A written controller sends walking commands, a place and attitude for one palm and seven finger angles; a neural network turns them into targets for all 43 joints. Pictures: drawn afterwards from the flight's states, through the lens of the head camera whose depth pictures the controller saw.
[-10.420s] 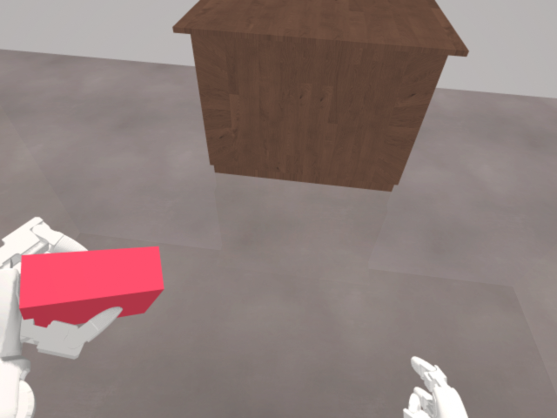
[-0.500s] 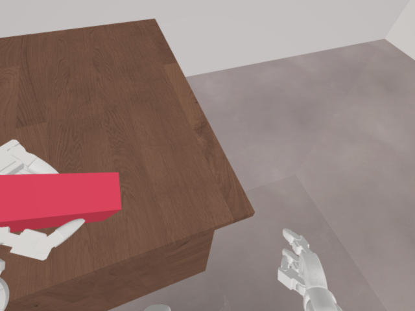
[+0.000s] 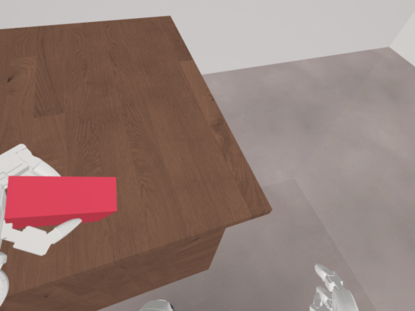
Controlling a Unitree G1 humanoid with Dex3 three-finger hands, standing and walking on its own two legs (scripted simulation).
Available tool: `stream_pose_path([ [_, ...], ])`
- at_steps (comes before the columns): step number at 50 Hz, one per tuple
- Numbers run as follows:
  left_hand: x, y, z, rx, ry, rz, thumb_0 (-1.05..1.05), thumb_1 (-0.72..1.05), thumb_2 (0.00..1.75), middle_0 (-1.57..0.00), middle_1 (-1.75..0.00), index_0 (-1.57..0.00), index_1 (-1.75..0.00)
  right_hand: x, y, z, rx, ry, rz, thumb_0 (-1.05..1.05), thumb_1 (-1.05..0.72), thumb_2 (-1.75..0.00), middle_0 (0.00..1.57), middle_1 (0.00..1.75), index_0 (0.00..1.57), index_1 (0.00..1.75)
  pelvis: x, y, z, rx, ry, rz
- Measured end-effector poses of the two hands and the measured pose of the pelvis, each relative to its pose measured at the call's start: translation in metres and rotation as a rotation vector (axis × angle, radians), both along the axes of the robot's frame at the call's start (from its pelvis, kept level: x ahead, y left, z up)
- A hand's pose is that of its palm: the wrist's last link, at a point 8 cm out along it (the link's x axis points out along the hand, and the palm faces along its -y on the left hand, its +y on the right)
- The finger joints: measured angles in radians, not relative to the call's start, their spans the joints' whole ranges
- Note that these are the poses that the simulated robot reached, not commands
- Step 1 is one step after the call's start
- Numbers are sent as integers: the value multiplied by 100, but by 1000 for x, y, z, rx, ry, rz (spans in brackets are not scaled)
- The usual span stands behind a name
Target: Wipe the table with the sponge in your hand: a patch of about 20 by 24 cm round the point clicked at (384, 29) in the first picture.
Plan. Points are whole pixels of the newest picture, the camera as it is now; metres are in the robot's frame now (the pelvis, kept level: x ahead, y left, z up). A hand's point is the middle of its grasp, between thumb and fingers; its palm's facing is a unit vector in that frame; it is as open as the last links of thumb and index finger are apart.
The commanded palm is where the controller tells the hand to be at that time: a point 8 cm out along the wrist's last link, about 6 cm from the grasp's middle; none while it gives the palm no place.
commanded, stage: come to a stop and stand still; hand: left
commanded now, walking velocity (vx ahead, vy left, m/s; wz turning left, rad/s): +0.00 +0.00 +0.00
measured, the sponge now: (77, 202) +0.24 +0.22 +0.12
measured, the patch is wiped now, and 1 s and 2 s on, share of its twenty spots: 0.00 0.00 0.00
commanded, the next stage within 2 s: look again from close up in 0.32 s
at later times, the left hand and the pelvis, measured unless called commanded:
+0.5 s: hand (18, 215) +0.20 +0.26 +0.16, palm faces +0.38 -0.84 -0.39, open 9.3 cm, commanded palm +0.14 +0.29 +0.18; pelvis -0.02 +0.01 +0.00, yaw +0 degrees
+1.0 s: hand (38, 211) +0.20 +0.24 +0.17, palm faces +0.35 -0.84 -0.42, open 9.3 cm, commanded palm +0.14 +0.27 +0.18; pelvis -0.02 +0.00 +0.00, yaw -1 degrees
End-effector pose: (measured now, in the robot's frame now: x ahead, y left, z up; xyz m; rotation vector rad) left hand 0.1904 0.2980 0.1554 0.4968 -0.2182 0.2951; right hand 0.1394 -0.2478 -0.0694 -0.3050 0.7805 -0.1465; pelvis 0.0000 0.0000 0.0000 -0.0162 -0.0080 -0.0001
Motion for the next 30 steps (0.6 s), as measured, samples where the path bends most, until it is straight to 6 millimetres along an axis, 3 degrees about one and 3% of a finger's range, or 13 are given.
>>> stream_pose_path([
  [3, -4, 6, 11, 17, -52, 19, -1, -43, 103, -81, -139, -82, -139, 6, 18, -1, 27, -7, 38, 1, -91, -90, 20, 30, 20, 30, -5, 3, 0, -7, -4, 4],
  [8, -16, 0, 28, 29, -123, -6, -1, -43, 103, -81, -139, -81, -139, 23, 46, 1, 76, -58, 88, 1, -90, -90, 20, 30, 21, 30, -12, 9, 0, -21, -5, 0],
  [13, -23, 3, 23, 17, -88, -2, -1, -43, 103, -81, -139, -81, -139, 36, 61, 7, 100, -103, 102, 1, -90, -90, 20, 30, 21, 30, -16, 13, 1, -27, -9, -4],
  [20, -27, 11, 10, -24, -34, 40, -1, -43, 103, -81, -139, -82, -139, 38, 61, 13, 81, -123, 108, 1, -90, -90, 20, 30, 21, 30, -20, 15, 2, -28, -20, 0],
  [30, -32, 2, 20, -11, -72, 13, -1, -43, 103, -81, -139, -82, -139, 24, 42, 12, 48, -97, 72, 1, -90, -90, 20, 30, 21, 30, -22, 12, 2, -31, -29, 3],
])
